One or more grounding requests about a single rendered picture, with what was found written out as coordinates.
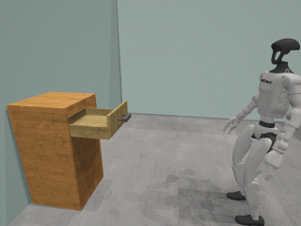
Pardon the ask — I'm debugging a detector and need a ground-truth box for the robot head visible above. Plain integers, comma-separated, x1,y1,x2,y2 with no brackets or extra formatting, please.
269,38,300,73

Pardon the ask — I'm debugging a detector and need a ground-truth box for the right robot forearm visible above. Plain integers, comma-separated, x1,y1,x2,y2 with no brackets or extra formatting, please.
236,97,258,120

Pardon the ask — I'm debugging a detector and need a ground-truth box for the right robot hand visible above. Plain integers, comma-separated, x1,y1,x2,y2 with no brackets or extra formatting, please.
223,116,241,134

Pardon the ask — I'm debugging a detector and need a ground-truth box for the robot left foot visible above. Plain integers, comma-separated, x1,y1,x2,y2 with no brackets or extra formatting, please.
235,214,265,226

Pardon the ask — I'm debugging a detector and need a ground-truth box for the left robot upper arm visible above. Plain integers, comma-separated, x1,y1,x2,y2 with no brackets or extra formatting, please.
282,73,301,121

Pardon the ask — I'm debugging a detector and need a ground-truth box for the left robot hand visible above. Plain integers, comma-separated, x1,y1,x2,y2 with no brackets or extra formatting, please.
255,150,283,181

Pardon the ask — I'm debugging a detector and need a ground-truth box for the cabinet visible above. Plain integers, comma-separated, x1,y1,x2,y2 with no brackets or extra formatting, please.
7,91,103,211

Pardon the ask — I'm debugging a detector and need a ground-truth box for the right robot upper arm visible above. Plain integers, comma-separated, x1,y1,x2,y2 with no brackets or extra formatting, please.
253,71,268,103

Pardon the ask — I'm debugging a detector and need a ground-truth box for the handle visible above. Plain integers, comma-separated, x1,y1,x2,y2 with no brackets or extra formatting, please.
118,113,132,122

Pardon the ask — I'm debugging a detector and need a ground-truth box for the left robot forearm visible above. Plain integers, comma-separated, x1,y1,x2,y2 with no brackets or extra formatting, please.
272,109,301,154

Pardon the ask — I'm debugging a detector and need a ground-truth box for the drawer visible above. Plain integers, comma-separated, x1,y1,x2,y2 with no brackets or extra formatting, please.
68,101,128,140

